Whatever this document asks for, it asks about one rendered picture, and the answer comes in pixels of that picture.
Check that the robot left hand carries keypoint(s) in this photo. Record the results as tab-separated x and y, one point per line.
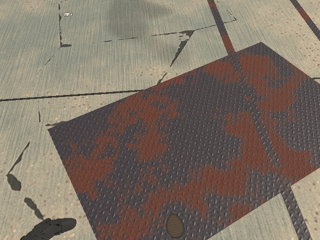
48	228

